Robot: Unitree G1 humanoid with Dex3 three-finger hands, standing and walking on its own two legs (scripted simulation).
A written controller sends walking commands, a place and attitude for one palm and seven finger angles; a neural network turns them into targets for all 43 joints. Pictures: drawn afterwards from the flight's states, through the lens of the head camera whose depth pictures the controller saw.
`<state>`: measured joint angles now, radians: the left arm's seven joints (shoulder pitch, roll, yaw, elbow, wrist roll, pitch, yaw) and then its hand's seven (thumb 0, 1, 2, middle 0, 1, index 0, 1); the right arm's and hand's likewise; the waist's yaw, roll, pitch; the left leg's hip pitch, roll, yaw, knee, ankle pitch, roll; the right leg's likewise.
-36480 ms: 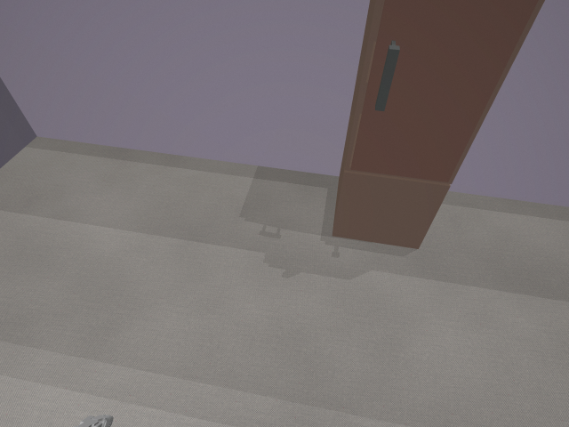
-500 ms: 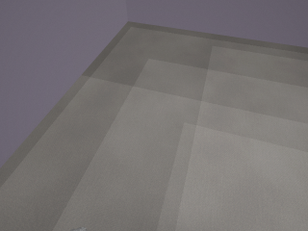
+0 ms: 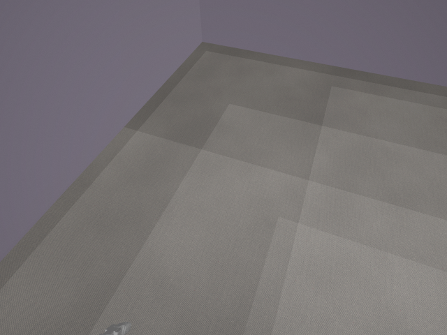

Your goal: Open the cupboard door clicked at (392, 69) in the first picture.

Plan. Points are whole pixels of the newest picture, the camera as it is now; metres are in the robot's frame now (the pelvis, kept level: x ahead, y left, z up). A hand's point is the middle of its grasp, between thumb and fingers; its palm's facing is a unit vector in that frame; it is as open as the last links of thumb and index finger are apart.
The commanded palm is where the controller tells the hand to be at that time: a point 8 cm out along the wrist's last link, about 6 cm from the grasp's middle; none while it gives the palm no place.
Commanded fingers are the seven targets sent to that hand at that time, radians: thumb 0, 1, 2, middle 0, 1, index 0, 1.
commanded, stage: turn to face it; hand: left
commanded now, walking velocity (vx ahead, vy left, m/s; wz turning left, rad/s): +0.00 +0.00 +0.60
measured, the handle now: out of the picture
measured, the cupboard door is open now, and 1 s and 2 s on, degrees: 49 49 49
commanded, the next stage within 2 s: none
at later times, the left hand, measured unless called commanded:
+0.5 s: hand (124, 329) +0.16 +0.21 -0.14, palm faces +0.29 -0.92 -0.28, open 7.3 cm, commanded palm none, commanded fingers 0.00 0.90 0.90 -0.20 -0.30 -0.20 -0.30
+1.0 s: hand out of the picture +0.05 +0.16 -0.17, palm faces +0.60 -0.77 -0.24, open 7.4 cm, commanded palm none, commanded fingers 0.00 0.90 0.90 -0.20 -0.30 -0.20 -0.30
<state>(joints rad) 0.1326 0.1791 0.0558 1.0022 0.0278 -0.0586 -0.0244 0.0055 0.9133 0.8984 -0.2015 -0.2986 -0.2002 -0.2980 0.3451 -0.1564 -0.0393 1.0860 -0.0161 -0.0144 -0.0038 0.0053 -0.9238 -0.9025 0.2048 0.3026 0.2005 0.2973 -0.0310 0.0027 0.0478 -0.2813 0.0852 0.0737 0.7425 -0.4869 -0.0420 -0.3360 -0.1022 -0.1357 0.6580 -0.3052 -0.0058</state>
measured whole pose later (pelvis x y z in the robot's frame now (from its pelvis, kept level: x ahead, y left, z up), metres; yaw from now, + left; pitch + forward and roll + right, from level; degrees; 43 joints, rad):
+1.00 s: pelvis +0.12 -0.05 +0.01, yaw +36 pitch +0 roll -1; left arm 0.18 0.25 0.07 0.92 0.02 0.07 0.01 0.01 0.91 0.90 -0.20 -0.30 -0.20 -0.30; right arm 0.13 -0.22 -0.05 0.88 -0.02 0.03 0.01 0.01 -0.91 -0.90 0.20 0.30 0.20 0.30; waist 0.01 -0.03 0.12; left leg -0.33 0.00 0.01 0.59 -0.27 0.03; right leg -0.47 -0.09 -0.05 1.07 -0.48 0.08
